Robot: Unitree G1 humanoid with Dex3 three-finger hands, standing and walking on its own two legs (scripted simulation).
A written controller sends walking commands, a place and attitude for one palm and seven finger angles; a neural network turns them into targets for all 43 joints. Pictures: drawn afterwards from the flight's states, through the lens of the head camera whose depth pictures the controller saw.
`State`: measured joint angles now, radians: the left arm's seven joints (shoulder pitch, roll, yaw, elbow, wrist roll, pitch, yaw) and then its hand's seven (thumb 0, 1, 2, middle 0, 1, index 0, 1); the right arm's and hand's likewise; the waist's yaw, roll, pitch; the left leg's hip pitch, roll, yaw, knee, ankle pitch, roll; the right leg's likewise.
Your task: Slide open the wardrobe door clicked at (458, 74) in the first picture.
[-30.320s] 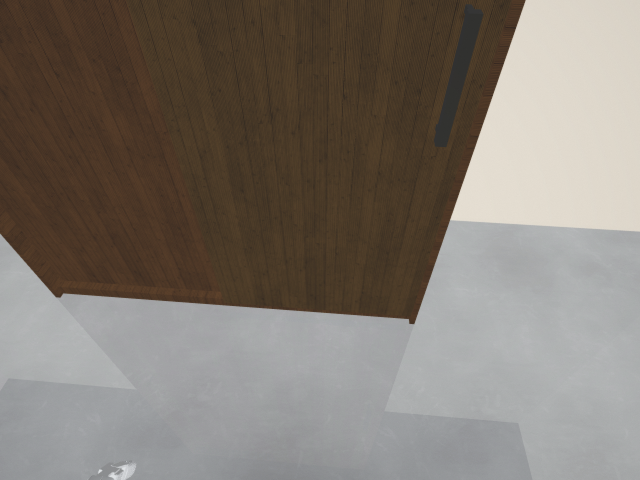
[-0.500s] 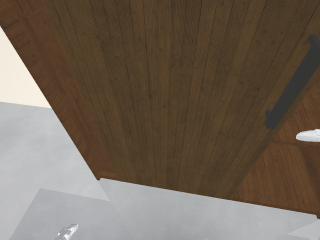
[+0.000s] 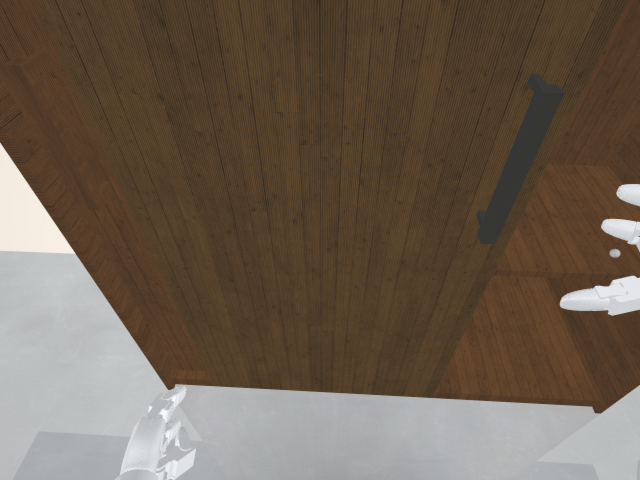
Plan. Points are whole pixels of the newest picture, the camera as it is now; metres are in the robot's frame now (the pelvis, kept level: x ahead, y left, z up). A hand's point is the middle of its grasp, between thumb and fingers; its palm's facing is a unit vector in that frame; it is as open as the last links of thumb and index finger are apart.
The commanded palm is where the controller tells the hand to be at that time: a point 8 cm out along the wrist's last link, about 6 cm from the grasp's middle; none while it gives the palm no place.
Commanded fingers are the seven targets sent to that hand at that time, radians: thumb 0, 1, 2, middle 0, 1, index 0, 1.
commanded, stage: draw the hand back to the body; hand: right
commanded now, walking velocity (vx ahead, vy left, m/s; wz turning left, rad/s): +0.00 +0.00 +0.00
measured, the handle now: (508, 167) +0.49 -0.27 +0.16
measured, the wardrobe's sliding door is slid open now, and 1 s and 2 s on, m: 0.51 0.51 0.51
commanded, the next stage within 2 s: step back with the hand held close in 1.58 s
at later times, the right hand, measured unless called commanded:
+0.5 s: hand (606, 295) +0.26 -0.28 +0.17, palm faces +0.07 +1.00 -0.05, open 14.6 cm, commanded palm +0.23 -0.33 +0.18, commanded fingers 0.00 0.33 -0.31 0.24 1.02 0.24 1.02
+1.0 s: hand (594, 309) +0.24 -0.26 +0.17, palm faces +0.41 +0.86 -0.31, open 10.8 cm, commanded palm +0.19 -0.29 +0.18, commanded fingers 0.00 -0.57 -0.74 0.21 0.49 0.21 0.49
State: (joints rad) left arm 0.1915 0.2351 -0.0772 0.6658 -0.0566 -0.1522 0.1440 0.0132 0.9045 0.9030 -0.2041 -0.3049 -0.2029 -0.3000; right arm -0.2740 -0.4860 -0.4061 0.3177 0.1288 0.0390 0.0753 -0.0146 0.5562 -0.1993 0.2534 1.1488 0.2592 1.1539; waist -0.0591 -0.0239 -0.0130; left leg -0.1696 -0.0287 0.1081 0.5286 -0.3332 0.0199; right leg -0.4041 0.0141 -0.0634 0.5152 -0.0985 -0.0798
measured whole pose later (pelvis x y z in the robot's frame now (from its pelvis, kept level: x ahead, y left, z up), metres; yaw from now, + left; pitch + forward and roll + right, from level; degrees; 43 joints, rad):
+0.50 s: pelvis +0.00 +0.00 +0.00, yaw +1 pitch -4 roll +3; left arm 0.24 0.27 -0.08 0.61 -0.09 -0.25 0.12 0.02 0.91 0.90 -0.20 -0.30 -0.20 -0.30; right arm 0.01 -0.47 -0.44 0.04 0.36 0.15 0.40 -0.01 0.54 -0.21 0.25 1.14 0.25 1.14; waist -0.06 -0.05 -0.03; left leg -0.10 -0.04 0.08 0.49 -0.32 0.02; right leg -0.34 0.02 -0.06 0.50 -0.10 -0.09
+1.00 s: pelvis +0.01 +0.00 +0.01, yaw +5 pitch -7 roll +1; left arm 0.21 0.23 -0.04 0.68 -0.01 -0.15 0.08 0.02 0.90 0.90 -0.20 -0.30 -0.20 -0.30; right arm 0.34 -0.36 -0.34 -0.28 0.09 -0.10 -0.11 0.00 -0.22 -0.57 0.23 0.69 0.23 0.70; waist -0.06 -0.04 0.03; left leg 0.02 -0.04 0.02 0.37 -0.27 0.02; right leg -0.19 0.04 -0.05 0.37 -0.08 -0.07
